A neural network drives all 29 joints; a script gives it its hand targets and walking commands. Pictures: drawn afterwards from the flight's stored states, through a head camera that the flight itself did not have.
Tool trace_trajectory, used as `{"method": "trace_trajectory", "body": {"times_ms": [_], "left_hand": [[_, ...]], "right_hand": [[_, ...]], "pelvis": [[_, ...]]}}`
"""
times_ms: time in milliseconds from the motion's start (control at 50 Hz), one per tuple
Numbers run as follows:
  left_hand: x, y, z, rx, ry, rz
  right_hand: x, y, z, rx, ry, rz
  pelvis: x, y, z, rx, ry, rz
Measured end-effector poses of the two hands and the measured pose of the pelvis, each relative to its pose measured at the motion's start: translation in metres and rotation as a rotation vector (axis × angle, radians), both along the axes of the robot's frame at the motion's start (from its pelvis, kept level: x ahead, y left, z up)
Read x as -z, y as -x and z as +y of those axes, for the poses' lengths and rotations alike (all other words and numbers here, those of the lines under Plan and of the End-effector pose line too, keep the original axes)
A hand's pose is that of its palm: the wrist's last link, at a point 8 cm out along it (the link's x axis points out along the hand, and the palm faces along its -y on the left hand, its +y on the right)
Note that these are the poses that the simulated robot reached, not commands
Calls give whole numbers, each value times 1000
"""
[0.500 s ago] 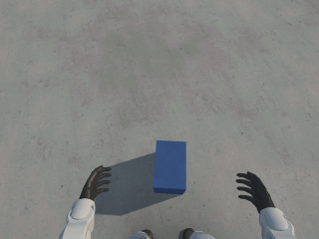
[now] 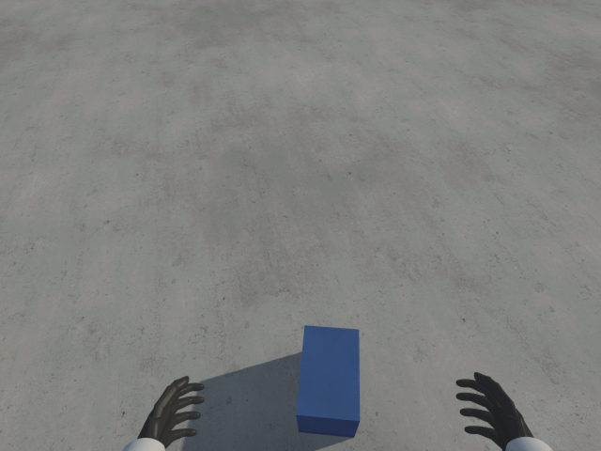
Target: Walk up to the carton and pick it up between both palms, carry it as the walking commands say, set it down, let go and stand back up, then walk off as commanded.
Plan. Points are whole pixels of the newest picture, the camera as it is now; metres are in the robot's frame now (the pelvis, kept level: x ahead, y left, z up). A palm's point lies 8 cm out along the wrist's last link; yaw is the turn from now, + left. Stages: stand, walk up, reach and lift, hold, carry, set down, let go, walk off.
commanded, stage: let go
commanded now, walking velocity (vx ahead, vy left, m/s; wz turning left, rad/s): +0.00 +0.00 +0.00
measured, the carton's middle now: (328, 380) +0.43 -0.02 -0.68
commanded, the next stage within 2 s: stand in 0.10 s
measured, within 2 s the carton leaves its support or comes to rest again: neither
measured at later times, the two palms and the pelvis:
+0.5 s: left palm out of the picture +0.13 +0.29 -0.09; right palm out of the picture +0.14 -0.29 -0.09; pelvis +0.01 +0.00 +0.00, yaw +0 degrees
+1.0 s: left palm out of the picture +0.11 +0.29 -0.10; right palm out of the picture +0.12 -0.30 -0.10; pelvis +0.01 +0.00 +0.00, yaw +0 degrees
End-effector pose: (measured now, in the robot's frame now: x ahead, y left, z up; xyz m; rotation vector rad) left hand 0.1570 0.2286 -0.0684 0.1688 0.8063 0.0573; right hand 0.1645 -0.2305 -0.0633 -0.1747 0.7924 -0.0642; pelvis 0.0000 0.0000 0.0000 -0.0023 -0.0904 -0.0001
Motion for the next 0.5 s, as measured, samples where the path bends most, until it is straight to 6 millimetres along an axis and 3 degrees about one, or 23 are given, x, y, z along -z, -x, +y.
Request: {"method": "trace_trajectory", "body": {"times_ms": [120,320,500], "left_hand": [[1,-3,3,-4,-29,-15],[15,18,51,-48,-200,101],[21,23,59,-63,-218,153]], "right_hand": [[2,2,-10,9,49,23],[20,19,-51,54,174,93],[29,25,-57,53,194,153]], "pelvis": [[2,0,-2,12,0,9],[4,-6,-3,7,4,82],[3,-13,-2,1,2,85]]}}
